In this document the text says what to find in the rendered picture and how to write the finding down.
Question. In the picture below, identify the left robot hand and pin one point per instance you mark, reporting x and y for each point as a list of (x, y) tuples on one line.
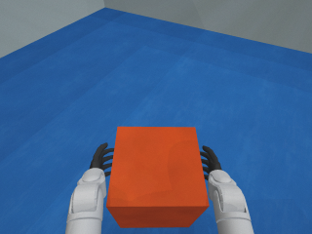
[(98, 158)]

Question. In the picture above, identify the right robot hand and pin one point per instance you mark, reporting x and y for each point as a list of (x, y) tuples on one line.
[(212, 162)]

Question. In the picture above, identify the right robot forearm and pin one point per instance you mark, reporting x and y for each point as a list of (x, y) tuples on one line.
[(231, 212)]

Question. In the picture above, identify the left robot forearm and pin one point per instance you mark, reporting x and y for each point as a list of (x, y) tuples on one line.
[(85, 212)]

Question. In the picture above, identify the carton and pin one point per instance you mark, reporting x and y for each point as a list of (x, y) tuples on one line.
[(157, 178)]

